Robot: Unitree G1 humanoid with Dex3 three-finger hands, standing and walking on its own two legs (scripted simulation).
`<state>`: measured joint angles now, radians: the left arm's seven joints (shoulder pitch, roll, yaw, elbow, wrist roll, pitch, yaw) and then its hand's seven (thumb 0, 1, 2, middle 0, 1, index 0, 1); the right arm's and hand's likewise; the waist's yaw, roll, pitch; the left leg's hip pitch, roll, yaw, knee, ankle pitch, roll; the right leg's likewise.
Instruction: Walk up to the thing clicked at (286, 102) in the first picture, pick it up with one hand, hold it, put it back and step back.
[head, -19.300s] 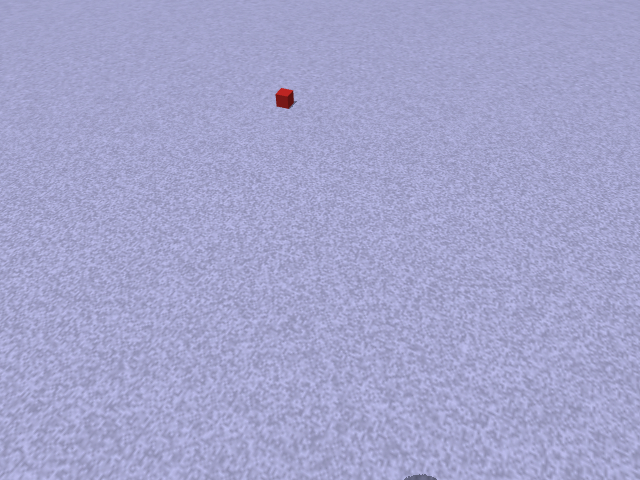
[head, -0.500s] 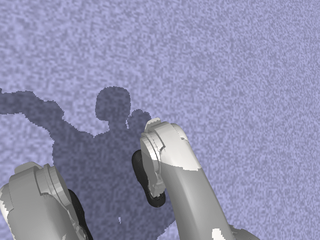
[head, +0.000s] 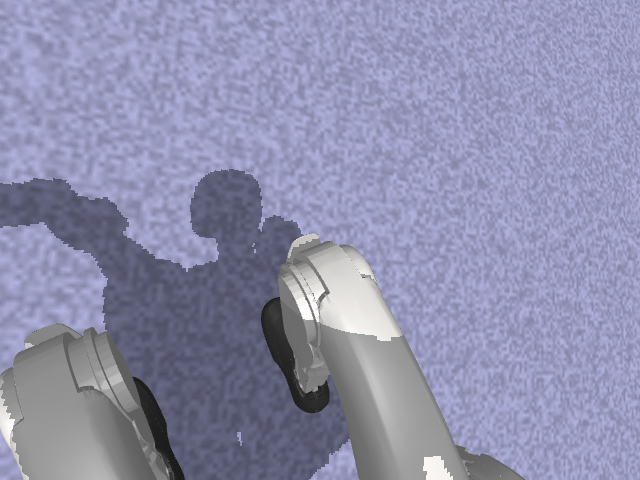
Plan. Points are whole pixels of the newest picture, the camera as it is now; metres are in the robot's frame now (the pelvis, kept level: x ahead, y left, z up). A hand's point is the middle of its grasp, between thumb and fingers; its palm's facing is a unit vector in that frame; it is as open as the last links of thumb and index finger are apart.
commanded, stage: approach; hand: left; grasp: from above
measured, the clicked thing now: out of the picture +0.49 +0.31 -0.30
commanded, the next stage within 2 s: rest palm in 0.86 s
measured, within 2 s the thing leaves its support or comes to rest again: neither
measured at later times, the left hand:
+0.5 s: hand out of the picture +0.49 +0.28 -0.20, palm faces -0.03 -0.48 -0.88, open 13.5 cm
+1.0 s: hand out of the picture +0.47 +0.30 -0.20, palm faces -0.06 -0.49 -0.87, open 13.2 cm
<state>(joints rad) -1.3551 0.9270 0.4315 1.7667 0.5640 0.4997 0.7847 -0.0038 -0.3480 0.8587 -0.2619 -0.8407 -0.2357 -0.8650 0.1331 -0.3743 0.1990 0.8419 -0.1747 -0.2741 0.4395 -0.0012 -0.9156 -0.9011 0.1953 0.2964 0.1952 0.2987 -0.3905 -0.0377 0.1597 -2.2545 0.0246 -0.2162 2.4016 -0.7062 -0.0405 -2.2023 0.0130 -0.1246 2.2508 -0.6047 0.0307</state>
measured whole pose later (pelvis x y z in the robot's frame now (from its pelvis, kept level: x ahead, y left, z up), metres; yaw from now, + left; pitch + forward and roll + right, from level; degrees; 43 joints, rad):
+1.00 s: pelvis +0.00 +0.00 +0.00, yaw +0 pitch +31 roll -11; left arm -1.37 0.89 0.33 1.78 0.51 0.51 0.76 0.00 -0.36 0.92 -0.23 -0.87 -0.20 -0.90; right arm 0.12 -0.36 0.22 0.82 -0.17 -0.26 0.44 0.00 -0.91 -0.90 0.20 0.30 0.20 0.30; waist -0.41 -0.05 0.17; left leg -2.26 0.02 -0.23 2.40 -0.71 -0.04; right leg -2.20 0.01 -0.13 2.25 -0.60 0.03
